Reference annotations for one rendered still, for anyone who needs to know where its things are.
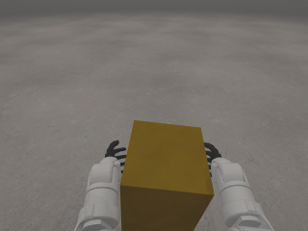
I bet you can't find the robot left forearm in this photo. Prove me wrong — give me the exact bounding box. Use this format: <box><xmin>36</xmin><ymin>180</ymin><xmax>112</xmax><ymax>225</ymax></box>
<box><xmin>74</xmin><ymin>156</ymin><xmax>122</xmax><ymax>231</ymax></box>

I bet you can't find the right robot hand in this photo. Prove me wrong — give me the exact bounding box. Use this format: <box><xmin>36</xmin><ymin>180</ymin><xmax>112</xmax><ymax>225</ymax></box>
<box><xmin>204</xmin><ymin>142</ymin><xmax>221</xmax><ymax>177</ymax></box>

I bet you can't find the carton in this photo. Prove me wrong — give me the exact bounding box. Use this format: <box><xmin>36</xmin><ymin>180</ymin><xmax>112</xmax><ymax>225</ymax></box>
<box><xmin>119</xmin><ymin>120</ymin><xmax>215</xmax><ymax>231</ymax></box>

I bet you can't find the robot right forearm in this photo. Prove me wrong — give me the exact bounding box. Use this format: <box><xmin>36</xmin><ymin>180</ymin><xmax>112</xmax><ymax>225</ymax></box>
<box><xmin>211</xmin><ymin>157</ymin><xmax>274</xmax><ymax>231</ymax></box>

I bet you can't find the left robot hand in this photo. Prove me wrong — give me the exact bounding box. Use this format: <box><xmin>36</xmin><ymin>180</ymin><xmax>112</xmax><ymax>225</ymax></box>
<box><xmin>105</xmin><ymin>140</ymin><xmax>127</xmax><ymax>174</ymax></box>

